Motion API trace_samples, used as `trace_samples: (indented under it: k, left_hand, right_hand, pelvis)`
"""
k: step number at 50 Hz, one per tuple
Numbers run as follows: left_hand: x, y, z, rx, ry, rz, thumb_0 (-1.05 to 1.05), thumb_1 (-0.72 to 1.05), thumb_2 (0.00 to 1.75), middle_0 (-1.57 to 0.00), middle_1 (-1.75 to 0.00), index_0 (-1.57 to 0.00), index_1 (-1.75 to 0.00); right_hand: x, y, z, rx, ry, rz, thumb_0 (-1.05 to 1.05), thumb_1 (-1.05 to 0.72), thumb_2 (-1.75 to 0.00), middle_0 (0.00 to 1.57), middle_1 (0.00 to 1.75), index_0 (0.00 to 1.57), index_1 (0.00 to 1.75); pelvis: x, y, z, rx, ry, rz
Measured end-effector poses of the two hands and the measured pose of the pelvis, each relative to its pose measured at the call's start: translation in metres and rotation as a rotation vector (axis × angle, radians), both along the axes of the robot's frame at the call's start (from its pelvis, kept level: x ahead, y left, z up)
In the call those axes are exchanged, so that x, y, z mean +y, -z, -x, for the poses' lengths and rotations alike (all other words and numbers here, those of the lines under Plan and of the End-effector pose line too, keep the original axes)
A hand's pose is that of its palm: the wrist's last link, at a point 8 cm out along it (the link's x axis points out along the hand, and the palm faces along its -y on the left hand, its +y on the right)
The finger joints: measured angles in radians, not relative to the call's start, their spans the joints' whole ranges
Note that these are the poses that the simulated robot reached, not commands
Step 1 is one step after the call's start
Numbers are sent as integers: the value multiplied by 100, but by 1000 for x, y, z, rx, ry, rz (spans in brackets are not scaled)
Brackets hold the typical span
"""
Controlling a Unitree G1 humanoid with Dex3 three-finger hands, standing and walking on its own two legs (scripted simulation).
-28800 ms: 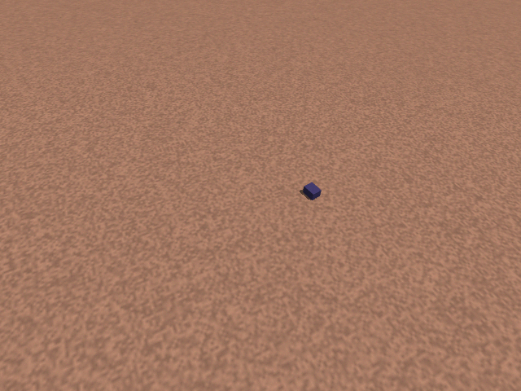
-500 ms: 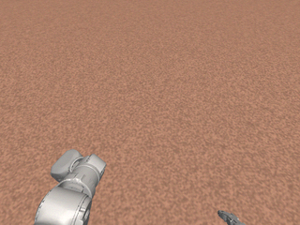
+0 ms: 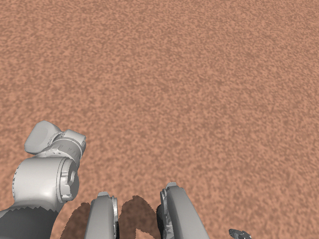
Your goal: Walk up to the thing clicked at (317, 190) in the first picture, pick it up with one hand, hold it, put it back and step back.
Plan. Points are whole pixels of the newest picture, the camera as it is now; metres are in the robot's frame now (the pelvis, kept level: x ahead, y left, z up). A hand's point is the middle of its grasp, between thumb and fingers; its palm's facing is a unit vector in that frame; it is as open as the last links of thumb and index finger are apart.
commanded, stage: crouch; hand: left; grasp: from above
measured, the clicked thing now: (61, 145) +0.41 +0.23 -0.16
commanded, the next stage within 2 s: lower in 1.20 s
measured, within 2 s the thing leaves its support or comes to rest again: neither
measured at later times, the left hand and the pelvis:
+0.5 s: hand (76, 146) +0.45 +0.23 -0.31, palm faces -0.12 -0.46 -0.88, open 9.9 cm; pelvis -0.02 +0.01 -0.18, yaw -1 degrees
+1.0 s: hand (81, 148) +0.47 +0.23 -0.40, palm faces -0.15 -0.43 -0.89, open 9.9 cm; pelvis -0.03 +0.01 -0.24, yaw -3 degrees
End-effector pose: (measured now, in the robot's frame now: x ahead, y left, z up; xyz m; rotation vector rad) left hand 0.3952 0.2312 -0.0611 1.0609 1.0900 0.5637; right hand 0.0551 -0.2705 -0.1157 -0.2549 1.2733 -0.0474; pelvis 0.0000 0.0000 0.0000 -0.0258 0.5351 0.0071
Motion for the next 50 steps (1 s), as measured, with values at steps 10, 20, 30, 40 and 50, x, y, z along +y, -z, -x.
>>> trace_samples:
  k: [10,20,30,40,50]
  left_hand:
    - [7,87,-36,-51,-8,6,1,0,44,-80,-36,-78,-39]
    - [10,168,-47,-12,22,27,2,0,40,-82,-34,-80,-37]
    - [4,209,-66,3,48,27,2,0,37,-84,-32,-82,-35]
    - [7,245,-74,15,58,9,2,0,37,-85,-31,-83,-34]
    - [9,280,-73,28,30,15,2,-2,39,-87,-29,-84,-34]
  right_hand:
    - [5,95,47,103,51,-12,0,-90,-89,20,30,20,30]
    - [15,158,83,191,117,-51,0,-91,-90,20,30,20,30]
    - [14,190,90,211,103,-59,0,-91,-90,20,30,20,30]
    - [7,213,100,246,65,-66,0,-92,-90,20,30,19,30]
    - [10,222,119,322,27,-84,0,-92,-90,20,30,19,30]
  pelvis:
    - [3,93,21,102,6,16]
    - [7,156,24,141,7,22]
    - [7,195,22,150,6,22]
    - [7,225,23,135,13,30]
    - [7,244,26,107,20,48]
